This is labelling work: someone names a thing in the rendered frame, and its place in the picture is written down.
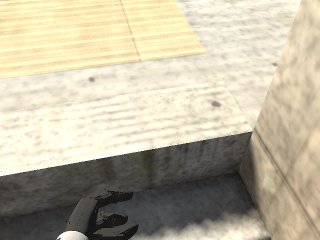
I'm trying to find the left robot hand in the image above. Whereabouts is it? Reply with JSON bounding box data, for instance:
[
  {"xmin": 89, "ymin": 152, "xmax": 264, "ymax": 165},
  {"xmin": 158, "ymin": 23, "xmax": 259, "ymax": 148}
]
[{"xmin": 65, "ymin": 186, "xmax": 139, "ymax": 240}]

